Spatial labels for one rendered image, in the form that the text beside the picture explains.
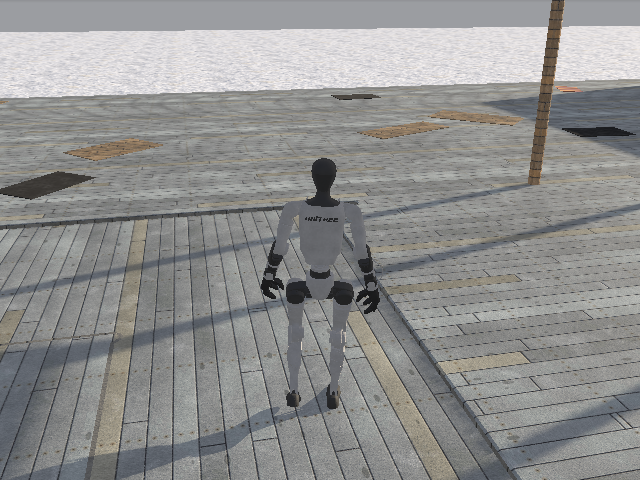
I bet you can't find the left robot upper arm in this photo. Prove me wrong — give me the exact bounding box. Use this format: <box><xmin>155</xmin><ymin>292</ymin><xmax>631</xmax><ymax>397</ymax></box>
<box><xmin>273</xmin><ymin>201</ymin><xmax>302</xmax><ymax>256</ymax></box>

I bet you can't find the robot left hand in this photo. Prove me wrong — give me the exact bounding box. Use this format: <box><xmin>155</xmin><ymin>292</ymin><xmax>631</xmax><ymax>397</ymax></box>
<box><xmin>261</xmin><ymin>277</ymin><xmax>284</xmax><ymax>299</ymax></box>

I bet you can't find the robot right hand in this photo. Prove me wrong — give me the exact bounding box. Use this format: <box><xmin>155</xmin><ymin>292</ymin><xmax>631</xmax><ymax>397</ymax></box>
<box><xmin>356</xmin><ymin>287</ymin><xmax>380</xmax><ymax>314</ymax></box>

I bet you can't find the right robot forearm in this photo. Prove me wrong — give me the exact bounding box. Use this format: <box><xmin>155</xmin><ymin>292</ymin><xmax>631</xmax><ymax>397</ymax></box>
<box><xmin>358</xmin><ymin>244</ymin><xmax>378</xmax><ymax>291</ymax></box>

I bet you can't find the right robot shin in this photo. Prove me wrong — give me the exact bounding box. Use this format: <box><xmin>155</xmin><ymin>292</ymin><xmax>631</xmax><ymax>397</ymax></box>
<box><xmin>329</xmin><ymin>331</ymin><xmax>346</xmax><ymax>396</ymax></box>

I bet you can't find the left robot forearm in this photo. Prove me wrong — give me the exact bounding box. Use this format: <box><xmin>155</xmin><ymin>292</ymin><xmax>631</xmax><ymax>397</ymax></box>
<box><xmin>263</xmin><ymin>240</ymin><xmax>283</xmax><ymax>280</ymax></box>

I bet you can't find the right robot upper arm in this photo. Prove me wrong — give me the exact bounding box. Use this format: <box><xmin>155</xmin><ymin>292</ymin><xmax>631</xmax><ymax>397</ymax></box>
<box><xmin>343</xmin><ymin>202</ymin><xmax>369</xmax><ymax>260</ymax></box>

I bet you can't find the right robot foot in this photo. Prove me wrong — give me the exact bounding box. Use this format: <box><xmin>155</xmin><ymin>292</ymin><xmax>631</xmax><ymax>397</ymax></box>
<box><xmin>326</xmin><ymin>384</ymin><xmax>341</xmax><ymax>409</ymax></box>

